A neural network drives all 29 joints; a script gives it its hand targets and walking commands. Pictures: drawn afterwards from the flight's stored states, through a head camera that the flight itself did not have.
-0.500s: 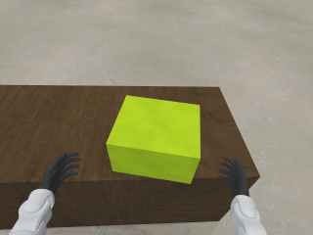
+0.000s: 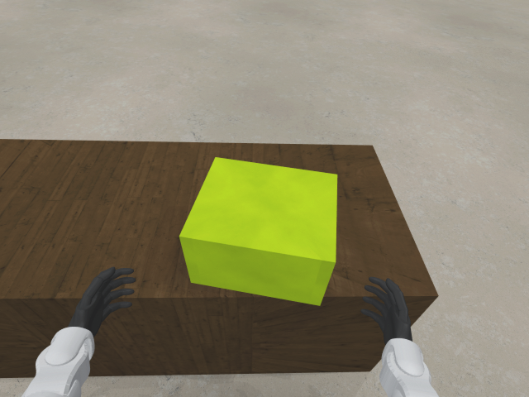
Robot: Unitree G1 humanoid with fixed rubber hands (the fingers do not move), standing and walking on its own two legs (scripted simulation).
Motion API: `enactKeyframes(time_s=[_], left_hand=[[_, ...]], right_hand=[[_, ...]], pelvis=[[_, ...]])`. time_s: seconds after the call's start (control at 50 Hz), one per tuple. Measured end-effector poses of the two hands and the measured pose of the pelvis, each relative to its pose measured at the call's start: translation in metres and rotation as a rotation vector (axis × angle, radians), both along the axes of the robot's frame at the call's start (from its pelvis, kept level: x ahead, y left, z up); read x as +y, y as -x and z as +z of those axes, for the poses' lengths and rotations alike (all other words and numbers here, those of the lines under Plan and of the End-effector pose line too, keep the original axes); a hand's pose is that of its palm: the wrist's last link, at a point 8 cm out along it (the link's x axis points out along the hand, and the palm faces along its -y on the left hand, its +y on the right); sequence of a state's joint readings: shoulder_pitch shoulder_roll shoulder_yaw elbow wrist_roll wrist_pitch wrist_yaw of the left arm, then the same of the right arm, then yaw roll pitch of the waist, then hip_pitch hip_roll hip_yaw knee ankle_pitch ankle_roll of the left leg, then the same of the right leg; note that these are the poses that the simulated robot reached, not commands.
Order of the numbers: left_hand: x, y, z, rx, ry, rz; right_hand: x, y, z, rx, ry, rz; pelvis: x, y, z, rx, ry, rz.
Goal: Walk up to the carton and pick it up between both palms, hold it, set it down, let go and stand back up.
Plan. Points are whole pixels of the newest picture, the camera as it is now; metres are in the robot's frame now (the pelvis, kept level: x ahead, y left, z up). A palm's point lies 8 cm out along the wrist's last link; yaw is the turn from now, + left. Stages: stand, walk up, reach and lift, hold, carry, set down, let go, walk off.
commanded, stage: set down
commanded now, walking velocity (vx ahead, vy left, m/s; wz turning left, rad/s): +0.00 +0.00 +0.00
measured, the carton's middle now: (265, 227) +0.51 -0.04 -0.09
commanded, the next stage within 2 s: let go in 1.60 s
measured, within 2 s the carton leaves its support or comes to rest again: neither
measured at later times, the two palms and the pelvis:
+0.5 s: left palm (94, 333) +0.26 +0.25 -0.02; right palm (395, 344) +0.21 -0.22 -0.04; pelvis +0.03 +0.00 +0.02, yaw -2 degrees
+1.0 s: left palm (112, 349) +0.24 +0.22 -0.04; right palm (403, 357) +0.20 -0.23 -0.05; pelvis +0.06 -0.01 +0.04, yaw -4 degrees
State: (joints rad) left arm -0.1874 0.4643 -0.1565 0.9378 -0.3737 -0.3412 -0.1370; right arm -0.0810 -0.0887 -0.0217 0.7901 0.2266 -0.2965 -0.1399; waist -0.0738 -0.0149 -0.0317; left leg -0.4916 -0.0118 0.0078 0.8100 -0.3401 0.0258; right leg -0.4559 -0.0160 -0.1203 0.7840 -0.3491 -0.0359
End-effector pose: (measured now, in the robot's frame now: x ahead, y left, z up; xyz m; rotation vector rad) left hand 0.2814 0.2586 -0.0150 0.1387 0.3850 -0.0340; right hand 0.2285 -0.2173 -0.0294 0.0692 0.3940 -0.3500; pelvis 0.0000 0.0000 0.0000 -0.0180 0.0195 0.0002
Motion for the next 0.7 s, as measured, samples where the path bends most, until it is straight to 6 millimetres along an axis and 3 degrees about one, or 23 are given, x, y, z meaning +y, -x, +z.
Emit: enactKeyframes(time_s=[0.36,0.7], left_hand=[[-0.003,0.011,-0.001,0.083,-0.017,0.018],[-0.023,0.031,-0.020,0.247,-0.024,0.044]], right_hand=[[0.004,0.005,-0.007,0.078,0.004,0.044],[-0.002,0.026,-0.025,0.222,0.019,0.120]], pelvis=[[0.000,-0.015,0.015,-0.037,-0.005,-0.015],[-0.001,-0.040,0.028,-0.067,-0.012,-0.056]])
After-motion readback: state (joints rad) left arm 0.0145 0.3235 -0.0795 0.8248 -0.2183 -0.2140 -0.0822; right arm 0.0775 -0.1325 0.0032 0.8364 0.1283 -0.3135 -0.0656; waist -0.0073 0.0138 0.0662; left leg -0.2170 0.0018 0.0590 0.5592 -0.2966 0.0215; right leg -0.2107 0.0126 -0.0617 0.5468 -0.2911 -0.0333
